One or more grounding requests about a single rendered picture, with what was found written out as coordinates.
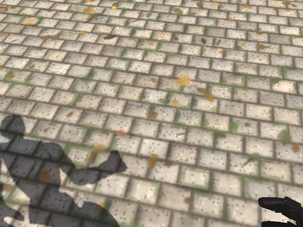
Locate right robot hand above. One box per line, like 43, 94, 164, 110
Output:
258, 197, 303, 227

